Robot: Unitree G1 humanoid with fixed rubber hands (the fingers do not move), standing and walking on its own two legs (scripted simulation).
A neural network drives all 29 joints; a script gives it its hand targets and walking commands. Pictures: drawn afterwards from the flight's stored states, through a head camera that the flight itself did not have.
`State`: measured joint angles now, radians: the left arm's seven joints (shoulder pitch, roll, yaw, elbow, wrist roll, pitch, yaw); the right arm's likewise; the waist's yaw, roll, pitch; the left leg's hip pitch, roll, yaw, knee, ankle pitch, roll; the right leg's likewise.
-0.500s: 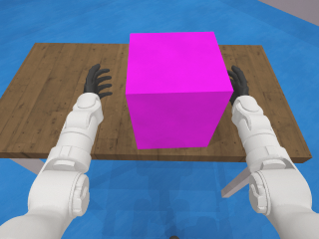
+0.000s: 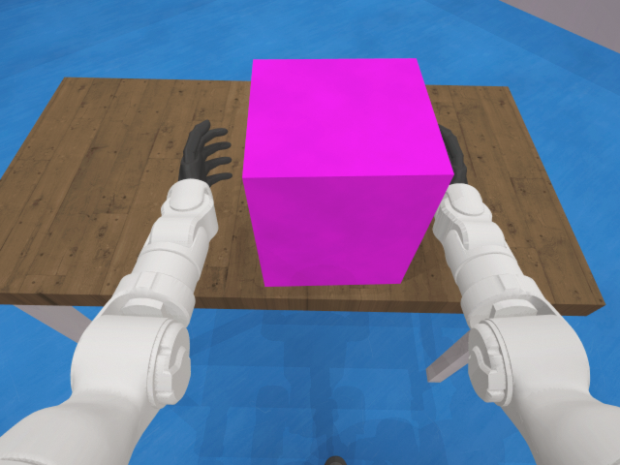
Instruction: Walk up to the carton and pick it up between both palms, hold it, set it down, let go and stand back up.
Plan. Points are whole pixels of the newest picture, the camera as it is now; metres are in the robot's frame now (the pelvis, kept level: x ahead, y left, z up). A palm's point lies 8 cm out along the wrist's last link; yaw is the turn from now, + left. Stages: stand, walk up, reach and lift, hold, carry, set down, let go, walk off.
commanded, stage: reach and lift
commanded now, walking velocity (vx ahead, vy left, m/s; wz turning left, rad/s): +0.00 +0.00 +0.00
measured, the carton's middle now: (333, 182) +0.47 -0.02 +0.06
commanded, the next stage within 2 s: none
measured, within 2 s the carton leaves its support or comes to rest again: leaves its support in 1.80 s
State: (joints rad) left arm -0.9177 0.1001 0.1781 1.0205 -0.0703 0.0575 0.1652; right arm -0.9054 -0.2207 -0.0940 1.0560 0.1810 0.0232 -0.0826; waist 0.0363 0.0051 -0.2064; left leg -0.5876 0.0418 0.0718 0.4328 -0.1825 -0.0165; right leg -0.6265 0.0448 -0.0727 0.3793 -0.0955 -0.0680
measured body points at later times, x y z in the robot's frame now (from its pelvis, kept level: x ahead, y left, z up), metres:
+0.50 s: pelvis +0.01 +0.00 +0.01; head +0.08 -0.01 +0.46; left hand +0.46 +0.14 +0.09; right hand +0.45 -0.17 +0.08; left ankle -0.01 +0.13 -0.73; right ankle +0.03 -0.07 -0.73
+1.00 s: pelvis +0.04 +0.02 +0.01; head +0.10 +0.02 +0.46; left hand +0.46 +0.14 +0.09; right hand +0.45 -0.17 +0.08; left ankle -0.01 +0.13 -0.73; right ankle +0.03 -0.07 -0.73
